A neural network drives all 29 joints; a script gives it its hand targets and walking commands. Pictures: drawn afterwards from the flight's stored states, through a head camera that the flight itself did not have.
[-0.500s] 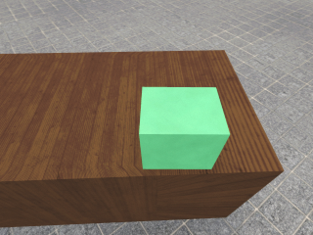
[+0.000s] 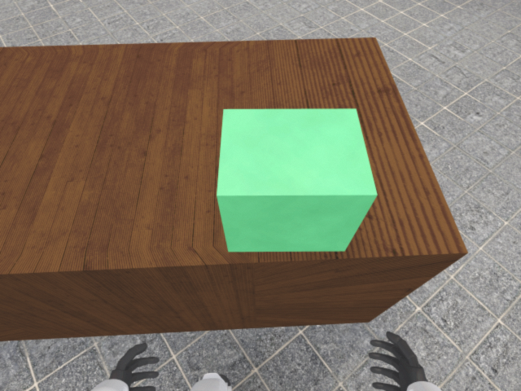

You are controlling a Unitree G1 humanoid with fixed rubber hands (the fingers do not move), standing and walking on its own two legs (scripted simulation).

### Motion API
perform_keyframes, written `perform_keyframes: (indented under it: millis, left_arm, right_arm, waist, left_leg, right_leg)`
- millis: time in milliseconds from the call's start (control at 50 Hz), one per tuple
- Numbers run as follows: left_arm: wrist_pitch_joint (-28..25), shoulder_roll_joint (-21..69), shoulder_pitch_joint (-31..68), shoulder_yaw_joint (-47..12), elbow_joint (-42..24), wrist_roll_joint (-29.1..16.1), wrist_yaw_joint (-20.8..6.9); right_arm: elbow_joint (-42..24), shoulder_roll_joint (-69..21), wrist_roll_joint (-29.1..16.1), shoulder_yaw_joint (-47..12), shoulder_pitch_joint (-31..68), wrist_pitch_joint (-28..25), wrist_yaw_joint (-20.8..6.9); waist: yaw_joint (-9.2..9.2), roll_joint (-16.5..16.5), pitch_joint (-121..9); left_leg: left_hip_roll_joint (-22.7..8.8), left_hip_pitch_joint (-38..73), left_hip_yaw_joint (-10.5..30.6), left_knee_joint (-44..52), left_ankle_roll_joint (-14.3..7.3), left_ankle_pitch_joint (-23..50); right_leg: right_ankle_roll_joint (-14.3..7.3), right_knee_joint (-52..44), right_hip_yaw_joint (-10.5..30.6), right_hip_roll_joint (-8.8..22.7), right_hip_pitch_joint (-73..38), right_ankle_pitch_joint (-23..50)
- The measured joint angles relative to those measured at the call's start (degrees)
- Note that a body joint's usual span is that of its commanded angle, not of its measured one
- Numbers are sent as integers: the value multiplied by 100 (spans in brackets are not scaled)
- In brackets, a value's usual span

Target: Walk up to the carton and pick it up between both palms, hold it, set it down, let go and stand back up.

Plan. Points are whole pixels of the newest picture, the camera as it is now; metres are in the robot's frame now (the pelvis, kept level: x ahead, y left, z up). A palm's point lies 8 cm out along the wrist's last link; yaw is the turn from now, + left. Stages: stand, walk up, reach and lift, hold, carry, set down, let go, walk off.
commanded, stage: reach and lift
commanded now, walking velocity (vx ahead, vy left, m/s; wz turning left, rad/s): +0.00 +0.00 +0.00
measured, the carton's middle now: (288, 184) +0.47 -0.01 -0.01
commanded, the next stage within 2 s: none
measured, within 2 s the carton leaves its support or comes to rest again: neither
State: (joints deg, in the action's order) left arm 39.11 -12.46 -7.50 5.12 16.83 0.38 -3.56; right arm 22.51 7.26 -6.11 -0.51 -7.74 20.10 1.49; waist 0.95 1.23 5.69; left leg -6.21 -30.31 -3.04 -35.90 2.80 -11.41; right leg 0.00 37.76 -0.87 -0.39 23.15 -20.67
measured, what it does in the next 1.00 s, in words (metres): stands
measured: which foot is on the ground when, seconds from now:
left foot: down 0.00-1.00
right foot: down 0.00-1.00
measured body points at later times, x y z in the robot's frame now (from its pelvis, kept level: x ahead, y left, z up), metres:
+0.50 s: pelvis +0.01 +0.00 +0.02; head +0.05 +0.01 +0.47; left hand +0.16 +0.23 -0.08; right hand +0.17 -0.19 -0.07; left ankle +0.06 +0.15 -0.72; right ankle -0.02 -0.12 -0.72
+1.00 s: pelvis +0.04 +0.01 +0.03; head +0.04 +0.02 +0.47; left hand +0.20 +0.22 -0.05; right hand +0.20 -0.21 -0.04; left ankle +0.06 +0.15 -0.72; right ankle -0.02 -0.12 -0.72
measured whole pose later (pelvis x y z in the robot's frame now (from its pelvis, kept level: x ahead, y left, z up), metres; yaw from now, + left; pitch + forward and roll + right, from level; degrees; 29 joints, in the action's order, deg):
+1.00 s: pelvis +0.04 +0.01 +0.03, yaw -1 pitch -2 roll +0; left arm -3.8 -10.5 -16.6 -1.7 26.2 -5.8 1.6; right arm 31.3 9.2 -8.0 0.0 -15.6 -11.3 -2.1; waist 1.6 2.0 1.3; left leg -3.9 -9.4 -4.5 -19.3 2.4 -7.8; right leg 0.7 19.3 0.1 1.2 2.3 -15.2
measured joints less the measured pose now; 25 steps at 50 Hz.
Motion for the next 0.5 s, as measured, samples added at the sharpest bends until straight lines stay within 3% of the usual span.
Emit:
perform_keyframes:
  millis: [100,200,320,500]
  left_arm:
    - [-567,-237,322,-60,-50,-540,22]
    - [-719,-50,104,-125,-272,-626,2]
    - [-1046,177,-434,-207,-20,-507,77]
    - [-2242,43,-513,-300,497,-575,259]
  right_arm:
    - [43,144,-277,-185,267,-471,69]
    - [195,217,-522,-473,143,-796,206]
    - [58,74,-210,-375,-543,-1058,270]
    - [135,-238,146,-32,-752,-1692,121]
  waist:
    - [-73,-109,-14]
    - [-151,-122,75]
    - [-59,-22,21]
    - [4,7,-87]
  left_leg:
    - [0,-91,-8,55,12,80]
    - [42,693,-44,743,2,326]
    - [78,1369,-71,1331,31,524]
    - [122,1467,-52,1399,5,525]
  right_leg:
    - [60,-7,-4,10,122,55]
    - [-6,-680,-9,18,-634,314]
    - [-16,-1233,-17,30,-1284,501]
    - [6,-1349,-33,64,-1408,529]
